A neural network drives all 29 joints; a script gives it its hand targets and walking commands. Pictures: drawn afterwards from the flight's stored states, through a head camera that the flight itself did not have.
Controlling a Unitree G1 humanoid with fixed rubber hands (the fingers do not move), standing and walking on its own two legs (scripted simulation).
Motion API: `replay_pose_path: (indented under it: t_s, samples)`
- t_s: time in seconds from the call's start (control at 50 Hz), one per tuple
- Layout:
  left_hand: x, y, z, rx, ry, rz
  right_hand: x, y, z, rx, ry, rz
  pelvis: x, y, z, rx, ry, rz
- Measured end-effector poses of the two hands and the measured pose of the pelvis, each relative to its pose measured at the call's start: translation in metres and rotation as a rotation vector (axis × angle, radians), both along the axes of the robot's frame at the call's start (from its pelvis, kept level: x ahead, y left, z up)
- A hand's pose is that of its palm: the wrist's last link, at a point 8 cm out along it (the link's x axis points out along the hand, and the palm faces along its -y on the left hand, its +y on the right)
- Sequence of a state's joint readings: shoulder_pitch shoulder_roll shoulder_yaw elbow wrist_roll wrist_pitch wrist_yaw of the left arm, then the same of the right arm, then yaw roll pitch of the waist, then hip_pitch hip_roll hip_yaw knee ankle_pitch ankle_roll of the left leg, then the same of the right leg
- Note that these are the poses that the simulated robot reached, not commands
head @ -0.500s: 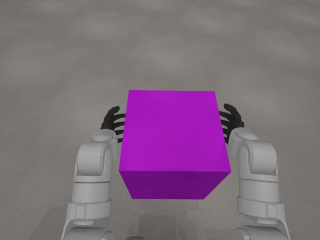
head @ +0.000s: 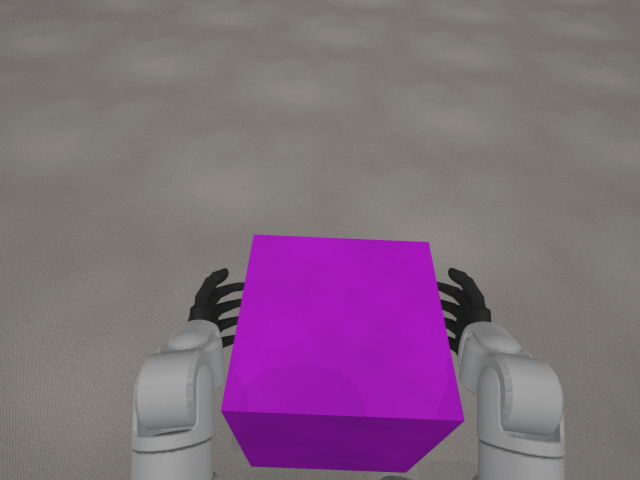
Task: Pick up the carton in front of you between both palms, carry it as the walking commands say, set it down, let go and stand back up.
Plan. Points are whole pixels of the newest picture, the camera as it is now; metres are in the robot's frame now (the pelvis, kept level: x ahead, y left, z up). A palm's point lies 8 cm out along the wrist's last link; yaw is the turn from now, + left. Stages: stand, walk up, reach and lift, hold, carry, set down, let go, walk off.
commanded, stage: carry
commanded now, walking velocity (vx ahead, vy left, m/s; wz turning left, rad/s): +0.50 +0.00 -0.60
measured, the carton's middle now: (334, 361) +0.27 -0.01 +0.01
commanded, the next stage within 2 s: none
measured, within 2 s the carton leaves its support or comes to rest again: neither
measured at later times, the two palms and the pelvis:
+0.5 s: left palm (297, 149) +0.62 +0.04 +0.08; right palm (473, 177) +0.55 -0.25 +0.08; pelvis +0.33 -0.04 +0.00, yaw -14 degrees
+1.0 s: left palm (330, 74) +0.91 -0.03 +0.08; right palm (465, 90) +0.85 -0.32 +0.08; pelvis +0.62 -0.12 +0.00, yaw -12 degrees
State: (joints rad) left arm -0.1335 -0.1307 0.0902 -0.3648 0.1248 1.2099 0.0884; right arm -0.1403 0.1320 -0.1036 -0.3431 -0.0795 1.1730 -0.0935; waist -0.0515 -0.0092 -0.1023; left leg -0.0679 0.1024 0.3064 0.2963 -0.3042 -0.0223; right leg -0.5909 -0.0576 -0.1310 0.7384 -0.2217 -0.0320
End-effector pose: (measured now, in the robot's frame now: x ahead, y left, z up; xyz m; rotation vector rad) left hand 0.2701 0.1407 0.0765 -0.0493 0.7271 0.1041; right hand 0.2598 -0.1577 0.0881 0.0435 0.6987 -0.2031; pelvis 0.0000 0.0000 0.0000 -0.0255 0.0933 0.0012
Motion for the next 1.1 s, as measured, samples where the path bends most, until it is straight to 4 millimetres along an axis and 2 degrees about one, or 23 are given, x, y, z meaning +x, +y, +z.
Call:
replay_pose_path:
  t_s: [0.08, 0.16, 0.24, 0.32, 0.42, 0.52, 0.6, 0.64, 0.74, 0.8, 0.88, 0.94, 1.02, 1.1]
  samples:
    - [0.061, -0.015, -0.004, 0.007, -0.033, -0.022, 0.055, -0.015, -0.005, 0.001, -0.033, -0.017, 0.062, -0.010, -0.013, -0.007, -0.018, -0.039]
    - [0.121, -0.033, -0.018, 0.027, -0.036, -0.019, 0.117, -0.033, -0.024, 0.014, -0.035, -0.009, 0.126, -0.028, -0.032, -0.019, -0.049, -0.058]
    - [0.164, -0.044, -0.027, 0.039, 0.052, -0.023, 0.161, -0.044, -0.034, 0.025, 0.051, -0.011, 0.170, -0.037, -0.021, -0.008, -0.046, -0.094]
    - [0.209, -0.058, -0.020, 0.050, 0.075, -0.051, 0.198, -0.057, -0.030, 0.032, 0.074, -0.036, 0.214, -0.043, -0.008, 0.014, -0.033, -0.141]
    - [0.282, -0.081, -0.005, 0.053, 0.030, -0.128, 0.245, -0.078, -0.019, 0.032, 0.030, -0.114, 0.275, -0.044, -0.001, 0.029, -0.017, -0.205]
    - [0.364, -0.103, 0.007, 0.033, -0.040, -0.216, 0.299, -0.094, -0.005, 0.020, -0.040, -0.208, 0.347, -0.040, -0.006, 0.028, -0.012, -0.269]
    - [0.432, -0.116, 0.002, 0.006, -0.074, -0.274, 0.350, -0.102, -0.004, -0.010, -0.071, -0.266, 0.409, -0.037, -0.021, 0.037, -0.024, -0.338]
    - [0.459, -0.125, -0.002, 0.004, -0.041, -0.303, 0.369, -0.108, -0.007, -0.016, -0.037, -0.292, 0.432, -0.038, -0.018, 0.043, -0.023, -0.360]
    - [0.510, -0.149, -0.001, 0.019, 0.029, -0.356, 0.405, -0.127, -0.006, 0.011, 0.031, -0.355, 0.483, -0.046, -0.001, 0.018, -0.011, -0.364]
    - [0.541, -0.160, 0.006, 0.025, 0.014, -0.357, 0.437, -0.138, 0.000, 0.016, 0.016, -0.355, 0.513, -0.058, 0.003, 0.013, -0.005, -0.344]
    - [0.582, -0.171, 0.015, 0.032, -0.035, -0.307, 0.493, -0.155, 0.006, 0.024, -0.033, -0.307, 0.556, -0.082, 0.001, 0.022, -0.009, -0.306]
    - [0.612, -0.176, 0.013, 0.048, -0.057, -0.253, 0.540, -0.166, 0.001, 0.037, -0.055, -0.250, 0.592, -0.103, -0.008, 0.018, -0.015, -0.257]
    - [0.644, -0.168, 0.004, 0.063, 0.014, -0.162, 0.601, -0.164, -0.008, 0.047, 0.016, -0.154, 0.636, -0.122, -0.002, 0.038, -0.005, -0.195]
    - [0.680, -0.156, 0.006, 0.071, 0.033, -0.071, 0.663, -0.155, -0.009, 0.057, 0.034, -0.066, 0.681, -0.132, 0.004, 0.059, -0.004, -0.150]
